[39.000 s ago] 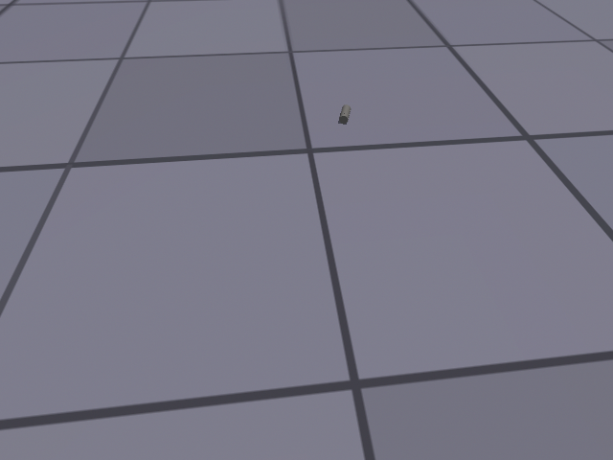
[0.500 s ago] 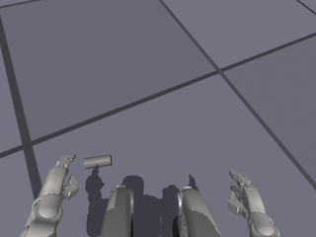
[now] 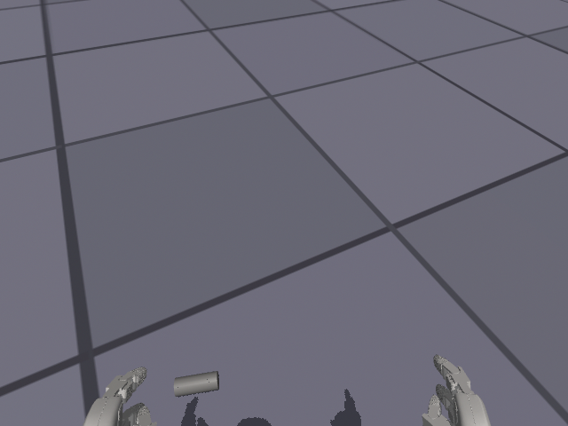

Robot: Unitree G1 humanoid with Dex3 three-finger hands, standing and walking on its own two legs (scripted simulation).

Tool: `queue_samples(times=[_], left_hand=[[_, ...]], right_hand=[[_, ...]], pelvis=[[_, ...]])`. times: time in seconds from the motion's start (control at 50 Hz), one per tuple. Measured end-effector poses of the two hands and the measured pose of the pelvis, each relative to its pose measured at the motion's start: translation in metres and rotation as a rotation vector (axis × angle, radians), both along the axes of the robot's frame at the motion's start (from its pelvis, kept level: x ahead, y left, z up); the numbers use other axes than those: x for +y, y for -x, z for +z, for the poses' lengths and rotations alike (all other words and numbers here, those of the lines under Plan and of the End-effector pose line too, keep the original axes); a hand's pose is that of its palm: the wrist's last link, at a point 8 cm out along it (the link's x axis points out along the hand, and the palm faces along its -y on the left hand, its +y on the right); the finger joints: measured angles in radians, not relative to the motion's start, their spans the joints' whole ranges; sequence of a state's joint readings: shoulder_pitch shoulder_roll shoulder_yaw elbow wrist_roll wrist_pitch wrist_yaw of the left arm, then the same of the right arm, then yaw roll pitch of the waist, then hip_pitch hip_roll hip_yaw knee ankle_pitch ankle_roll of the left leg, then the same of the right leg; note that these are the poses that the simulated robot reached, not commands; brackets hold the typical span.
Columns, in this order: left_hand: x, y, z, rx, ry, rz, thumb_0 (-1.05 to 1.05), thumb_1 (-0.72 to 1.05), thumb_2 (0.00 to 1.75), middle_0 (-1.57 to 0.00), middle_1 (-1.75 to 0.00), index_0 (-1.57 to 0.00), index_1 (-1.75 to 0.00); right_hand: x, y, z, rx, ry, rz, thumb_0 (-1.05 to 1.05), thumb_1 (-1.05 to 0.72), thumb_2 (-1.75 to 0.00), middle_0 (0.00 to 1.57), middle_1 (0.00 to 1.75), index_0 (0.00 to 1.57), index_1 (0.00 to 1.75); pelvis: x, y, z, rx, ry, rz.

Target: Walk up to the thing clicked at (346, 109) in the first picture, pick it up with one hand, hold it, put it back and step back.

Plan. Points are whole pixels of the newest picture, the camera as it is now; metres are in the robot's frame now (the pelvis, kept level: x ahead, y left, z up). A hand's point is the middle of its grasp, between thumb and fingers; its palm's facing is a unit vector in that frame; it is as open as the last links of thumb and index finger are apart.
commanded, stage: home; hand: left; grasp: from above
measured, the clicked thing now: (197, 383) +0.41 +0.26 -0.68
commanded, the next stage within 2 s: stand in 1.96 s
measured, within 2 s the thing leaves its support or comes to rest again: neither
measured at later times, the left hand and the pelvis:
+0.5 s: hand out of the picture +0.16 +0.18 -0.04, palm faces +0.05 -0.98 -0.19, open 7.4 cm; pelvis +0.00 +0.00 +0.00, yaw +0 degrees
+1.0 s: hand out of the picture +0.16 +0.18 -0.04, palm faces +0.04 -0.98 -0.19, open 7.4 cm; pelvis -0.01 +0.00 +0.00, yaw +0 degrees
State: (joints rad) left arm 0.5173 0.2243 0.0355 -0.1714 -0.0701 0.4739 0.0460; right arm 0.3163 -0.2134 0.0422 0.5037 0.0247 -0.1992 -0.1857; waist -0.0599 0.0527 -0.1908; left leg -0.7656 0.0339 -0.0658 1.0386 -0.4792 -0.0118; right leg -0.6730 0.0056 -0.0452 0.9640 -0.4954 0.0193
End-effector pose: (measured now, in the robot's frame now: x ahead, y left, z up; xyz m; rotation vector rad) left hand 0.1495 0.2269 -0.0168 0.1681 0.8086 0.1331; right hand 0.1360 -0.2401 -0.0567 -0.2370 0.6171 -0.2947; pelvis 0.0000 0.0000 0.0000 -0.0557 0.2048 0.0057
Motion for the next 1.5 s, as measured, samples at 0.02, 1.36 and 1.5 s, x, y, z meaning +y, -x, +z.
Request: queue_samples(times=[0.02,1.36,1.5], left_hand=[[0.000,0.001,0.001,0.000,0.001,0.000,0.01,0.90,0.90,-0.21,-0.30,-0.20,-0.30],[-0.001,0.007,-0.001,0.005,0.008,-0.012,0.01,0.90,0.90,-0.20,-0.29,-0.20,-0.30],[0.000,0.007,-0.002,0.007,0.008,-0.013,0.01,0.90,0.90,-0.20,-0.29,-0.20,-0.30]], right_hand=[[0.000,-0.003,0.002,-0.010,0.002,0.005,0.01,-0.90,-0.89,0.20,0.29,0.20,0.29],[-0.001,-0.007,0.005,-0.031,0.016,0.041,0.01,-0.90,-0.89,0.20,0.30,0.21,0.30],[-0.001,-0.007,0.006,-0.029,0.019,0.038,0.01,-0.90,-0.89,0.20,0.30,0.20,0.30]], pelvis=[[0.000,0.000,0.001,-0.005,-0.001,0.001],[-0.002,0.003,0.003,-0.042,-0.008,0.000],[-0.001,0.002,0.003,-0.039,-0.006,0.000]])
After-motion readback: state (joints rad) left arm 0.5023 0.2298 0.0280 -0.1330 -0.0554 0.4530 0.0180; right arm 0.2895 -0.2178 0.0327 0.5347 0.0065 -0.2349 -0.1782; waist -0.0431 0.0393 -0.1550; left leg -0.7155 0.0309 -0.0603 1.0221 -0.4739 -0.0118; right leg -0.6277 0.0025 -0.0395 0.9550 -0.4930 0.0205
